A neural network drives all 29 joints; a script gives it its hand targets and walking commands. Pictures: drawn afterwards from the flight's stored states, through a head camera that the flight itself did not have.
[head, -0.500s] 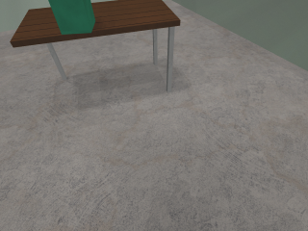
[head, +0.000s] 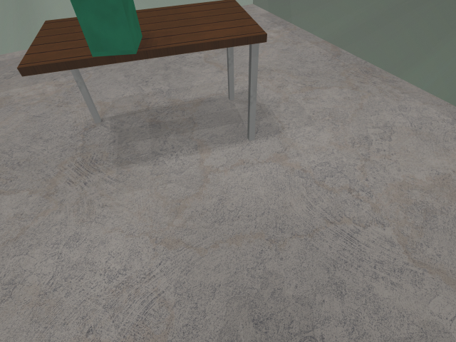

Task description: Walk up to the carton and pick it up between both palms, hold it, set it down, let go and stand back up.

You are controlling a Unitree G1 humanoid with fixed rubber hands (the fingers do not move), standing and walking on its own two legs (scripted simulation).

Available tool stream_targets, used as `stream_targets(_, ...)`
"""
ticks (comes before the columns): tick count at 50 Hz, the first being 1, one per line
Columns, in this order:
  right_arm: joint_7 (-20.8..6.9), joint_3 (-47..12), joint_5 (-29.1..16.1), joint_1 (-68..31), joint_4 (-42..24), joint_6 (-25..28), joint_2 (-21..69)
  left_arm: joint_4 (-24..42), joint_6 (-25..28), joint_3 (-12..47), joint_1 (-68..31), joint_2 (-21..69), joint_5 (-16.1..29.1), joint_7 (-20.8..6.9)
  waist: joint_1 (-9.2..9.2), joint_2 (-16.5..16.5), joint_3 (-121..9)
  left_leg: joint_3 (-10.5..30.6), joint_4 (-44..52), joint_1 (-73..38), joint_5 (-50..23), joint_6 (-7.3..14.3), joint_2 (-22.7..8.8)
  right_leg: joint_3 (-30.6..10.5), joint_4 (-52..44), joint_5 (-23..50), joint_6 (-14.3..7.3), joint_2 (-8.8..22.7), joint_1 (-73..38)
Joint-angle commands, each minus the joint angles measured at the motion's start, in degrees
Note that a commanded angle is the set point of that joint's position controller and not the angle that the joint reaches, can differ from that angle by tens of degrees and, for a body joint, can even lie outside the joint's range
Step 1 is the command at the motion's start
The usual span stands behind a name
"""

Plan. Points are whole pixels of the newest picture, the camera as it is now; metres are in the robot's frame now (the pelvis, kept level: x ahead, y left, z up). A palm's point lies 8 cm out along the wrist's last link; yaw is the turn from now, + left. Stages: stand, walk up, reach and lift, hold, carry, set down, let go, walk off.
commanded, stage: stand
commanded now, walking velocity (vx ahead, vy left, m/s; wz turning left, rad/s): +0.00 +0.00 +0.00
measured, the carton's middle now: (110, 18) +1.44 +0.55 +0.06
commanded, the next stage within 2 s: walk up in 0.28 s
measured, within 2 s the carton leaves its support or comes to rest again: neither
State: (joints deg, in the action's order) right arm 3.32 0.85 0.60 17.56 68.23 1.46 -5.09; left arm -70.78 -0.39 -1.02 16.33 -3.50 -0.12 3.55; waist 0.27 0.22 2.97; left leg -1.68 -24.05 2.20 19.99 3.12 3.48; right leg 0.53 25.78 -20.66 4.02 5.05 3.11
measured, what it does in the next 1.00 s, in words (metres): walks ahead, turning left: left foot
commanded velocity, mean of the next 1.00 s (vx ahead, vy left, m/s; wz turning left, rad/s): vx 0.00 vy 0.00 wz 0.00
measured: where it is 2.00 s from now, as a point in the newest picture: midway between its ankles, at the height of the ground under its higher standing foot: (194, 285)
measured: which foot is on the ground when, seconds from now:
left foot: down 0.00-0.54, up 0.56-0.70, down 0.72-1.00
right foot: down 0.00-0.74, up 0.76-1.00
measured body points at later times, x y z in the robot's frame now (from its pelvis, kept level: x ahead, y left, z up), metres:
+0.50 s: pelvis +0.00 -0.01 +0.00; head +0.01 -0.01 +0.45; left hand -0.05 +0.17 -0.16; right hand -0.03 -0.21 -0.16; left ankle -0.07 +0.08 -0.74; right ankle -0.07 -0.16 -0.74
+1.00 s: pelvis +0.12 +0.07 -0.02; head +0.12 +0.08 +0.42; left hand +0.13 +0.34 -0.17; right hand +0.17 -0.17 -0.17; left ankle +0.06 +0.15 -0.74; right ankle +0.21 -0.04 -0.66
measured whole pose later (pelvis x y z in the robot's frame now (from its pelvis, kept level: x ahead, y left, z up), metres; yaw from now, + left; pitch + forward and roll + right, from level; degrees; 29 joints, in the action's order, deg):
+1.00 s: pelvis +0.12 +0.07 -0.02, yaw +18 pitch -5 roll +1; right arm 1.4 1.9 3.0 23.4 56.0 5.1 -9.0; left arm -53.3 0.7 -1.4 11.0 -14.9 -3.6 -1.1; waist 1.5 -3.1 6.1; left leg -1.0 -41.6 10.0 26.3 2.7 2.9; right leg 3.1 70.4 -23.9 -0.9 5.9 32.9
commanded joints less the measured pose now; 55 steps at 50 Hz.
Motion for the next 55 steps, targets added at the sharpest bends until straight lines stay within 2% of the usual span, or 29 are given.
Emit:
stream_targets(1,0.1,1.2,0.2,7.1,0.1,0.3,-6.8,0.2,0.9,-0.2,6.2,-3.2,0.2,0.0,0.08,-0.5,2.0,5.9,2.7,-1.2,-40.7,1.0,-9.2,1.2,-1.9,22.4,-3.5,1.7,4.6)
stream_targets(2,0.4,0.5,-0.3,9.1,0.5,0.5,-3.3,0.2,0.7,-0.7,6.4,-5.2,-0.1,0.3,0.26,-3.4,3.7,6.3,2.6,1.0,-38.7,0.8,-9.0,0.9,-3.0,24.6,-3.2,2.0,3.1)
stream_targets(6,0.0,0.2,0.1,7.1,0.2,0.4,-3.7,-0.6,0.3,-0.7,8.2,-5.0,-0.2,0.3,-0.45,-2.2,5.6,5.3,4.2,2.8,-32.2,0.5,-8.6,0.1,-3.0,24.1,-3.5,2.1,3.9)
stream_targets(8,0.1,0.8,-0.2,7.2,-0.5,0.4,-5.6,-0.1,0.2,-0.7,7.7,-3.3,-0.2,0.2,-0.27,-1.1,4.1,6.8,3.3,2.9,-36.5,-0.1,-9.0,0.6,-2.3,25.3,-3.2,1.8,2.7)
stream_targets(11,-0.1,0.8,-0.2,7.4,0.1,0.8,-6.1,0.1,1.0,-0.6,7.3,-5.5,0.3,0.3,-0.28,-4.0,2.0,5.8,2.9,-1.3,-37.2,1.0,-9.0,0.7,-2.7,24.6,-3.6,2.0,4.1)
stream_targets(13,0.4,0.5,0.0,6.6,0.1,0.6,-4.4,0.4,1.1,-1.0,7.4,-6.4,0.3,0.3,-0.63,-0.5,4.1,4.9,2.5,1.9,-36.8,0.9,-8.5,-0.3,-4.1,28.1,-3.9,2.4,2.1)
stream_targets(14,0.3,0.6,0.1,7.1,0.1,0.4,-4.4,-0.3,1.1,-1.0,8.3,-5.8,-0.2,0.3,-0.61,-2.4,4.8,5.2,3.3,2.0,-34.9,0.3,-8.2,0.8,-3.4,27.6,-3.8,2.0,2.7)
stream_targets(21,0.3,0.7,-0.2,7.4,0.2,0.2,-3.8,0.4,0.7,-0.2,6.2,-2.3,-0.4,0.3,0.39,0.2,4.8,4.2,3.5,2.0,-32.2,0.2,-8.1,0.0,-4.3,26.6,-4.2,2.1,3.4)
stream_targets(23,-0.1,0.6,-0.2,6.7,0.2,0.4,-4.7,0.1,0.8,-0.7,8.3,-5.2,-0.1,0.2,-1.02,-1.4,3.6,4.8,3.5,2.8,-33.4,-0.1,-8.5,0.4,-4.4,26.6,-3.8,2.4,0.8)
stream_targets(24,-0.8,1.8,1.3,5.3,-2.0,1.2,-9.9,5.3,2.4,-2.9,6.7,-11.4,-2.8,0.0,-1.25,-2.6,-0.3,9.4,-7.2,8.9,-6.1,1.6,-6.8,0.9,3.5,-1.9,-7.8,2.3,-5.1)
stream_targets(25,-1.2,1.8,1.3,5.6,-2.3,1.2,-10.0,5.6,2.4,-3.7,8.1,-12.3,-3.6,-0.1,-1.82,-4.4,1.4,10.7,-10.3,19.1,13.0,2.9,-4.6,-5.0,2.0,-15.2,-10.6,5.4,-6.1)
stream_targets(27,-2.1,1.8,2.4,-4.1,-8.2,0.4,-9.5,4.9,2.0,-4.7,14.4,-16.7,-3.5,-0.2,-6.79,-11.3,12.0,2.7,-21.9,35.5,17.4,-1.0,-1.8,-19.2,-12.6,-32.2,-18.3,17.6,-4.8)
stream_targets(28,-2.6,1.8,3.2,-7.7,-11.7,0.3,-10.1,5.8,2.5,-5.0,13.6,-17.9,-4.4,0.2,-6.94,-11.5,16.7,4.9,-32.6,44.1,19.0,-2.3,-6.1,-26.4,-17.3,-29.0,-21.2,24.9,-3.8)
stream_targets(30,-3.2,1.9,3.6,-8.6,-15.0,0.9,-8.7,7.2,4.1,-4.6,10.9,-16.2,-4.4,0.6,-5.14,-8.2,18.5,9.6,-36.6,49.9,17.1,-4.1,-11.4,-24.0,-16.5,-17.1,-21.0,27.6,-3.3)
stream_targets(32,-3.6,2.1,3.1,-7.3,-15.8,1.3,-9.0,8.2,5.4,-4.4,7.4,-17.1,-5.9,0.4,-3.26,-8.2,17.9,12.8,-31.3,49.2,18.6,-4.3,-14.1,-15.8,-12.7,-11.2,-18.5,27.2,-0.7)
stream_targets(34,-4.4,1.6,2.7,-2.2,-15.6,2.5,-8.4,10.2,5.5,-3.6,3.4,-17.1,-5.6,-0.1,-0.36,-10.6,14.0,5.6,-21.1,36.8,9.1,-2.6,-11.6,-4.6,-9.9,-11.7,-14.1,21.6,3.6)
stream_targets(35,-4.9,1.8,2.4,6.2,-12.8,2.9,-6.3,10.8,4.9,-3.1,-0.4,-16.9,-4.7,-0.7,4.8,-4.6,8.1,-0.7,-15.9,17.3,-2.5,-1.7,-8.6,2.9,-3.0,-11.3,-12.6,18.3,12.9)
stream_targets(36,-4.5,4.3,2.2,20.6,-7.3,3.0,-9.6,10.6,4.1,-2.3,-2.1,-16.3,-4.7,-1.7,11.3,5.4,3.9,-6.0,-15.0,-1.0,-8.2,-1.8,-1.8,10.1,12.6,-6.4,-10.3,10.3,21.0)
stream_targets(37,-3.4,6.0,1.2,29.9,-4.0,2.9,-14.8,12.8,3.6,-1.5,-4.3,-15.2,-4.2,-2.7,15.11,19.2,1.1,8.8,-4.4,-7.0,6.8,-0.5,-4.2,15.2,35.6,-4.9,-7.2,0.7,27.8)
stream_targets(38,-2.9,6.0,1.2,31.4,-4.8,2.5,-19.0,17.5,3.3,-1.8,-1.3,-14.4,-2.3,-3.8,10.6,26.0,0.1,42.2,9.0,-7.0,7.5,6.4,-15.8,5.7,49.1,-15.7,-5.0,-6.7,34.8)
stream_targets(39,-1.9,6.6,-0.3,27.0,-8.3,1.9,-21.8,19.8,3.3,-1.7,-2.6,-14.9,-1.7,-3.8,8.92,18.6,2.5,55.1,13.3,-4.1,3.1,11.1,-23.7,-0.1,54.2,-14.7,-5.2,-3.3,38.7)
stream_targets(41,-0.8,5.1,0.3,16.5,-11.9,1.5,-18.1,20.7,3.6,-1.4,-7.5,-14.4,-1.9,-4.4,6.69,6.8,8.7,48.6,10.5,0.9,4.0,12.2,-24.0,-3.4,57.4,-10.8,-5.5,1.0,44.2)
stream_targets(42,-0.5,5.1,1.3,13.1,-14.1,1.9,-17.9,20.9,3.8,-1.0,-6.7,-14.3,-1.9,-4.1,5.47,6.6,9.5,39.5,7.2,1.1,-2.8,12.4,-22.9,-2.3,57.1,-9.8,-5.8,2.1,45.0)
stream_targets(44,-0.9,4.4,1.6,14.9,-13.5,3.8,-16.0,19.3,3.1,-0.1,-2.0,-13.2,-3.4,-4.1,3.24,6.1,6.9,32.0,4.2,7.5,-14.0,10.0,-23.2,-2.5,52.0,-5.7,-6.2,3.7,37.3)
stream_targets(47,-1.4,3.3,2.3,12.7,-13.7,4.7,-12.9,20.2,1.4,-0.5,-2.2,-13.4,-3.8,-5.0,1.6,5.1,8.6,22.9,4.0,10.2,-12.2,10.0,-19.6,-0.4,44.8,-1.7,-4.5,3.3,37.0)
stream_targets(49,-1.5,2.9,3.0,11.9,-14.6,4.8,-12.5,23.6,1.7,-0.5,-6.6,-13.6,-3.1,-5.0,1.73,4.1,12.0,23.0,4.7,11.8,-11.8,10.8,-20.8,0.1,35.5,1.9,-4.3,4.2,36.8)
stream_targets(52,-1.8,3.0,2.1,11.6,-14.8,4.7,-13.3,24.2,2.1,-0.6,-7.9,-12.8,-3.2,-5.6,1.34,4.8,11.2,18.0,6.1,13.0,-12.0,8.4,-17.8,2.6,24.6,13.3,-5.1,2.5,30.8)
stream_targets(54,-1.9,3.6,2.2,9.0,-15.3,4.7,-16.4,24.0,2.2,-1.2,-5.5,-13.8,-2.9,-5.6,-0.36,7.3,9.3,18.3,6.4,19.3,-0.2,8.4,-18.4,1.2,22.1,16.2,-6.1,2.2,21.2)
stream_targets(55,-2.0,3.1,1.6,8.2,-15.8,4.1,-15.9,24.0,2.3,-1.6,-5.8,-14.1,-3.3,-5.7,0.32,8.2,11.6,17.3,6.2,19.8,3.2,8.1,-16.8,3.8,20.2,14.2,-5.8,0.4,20.7)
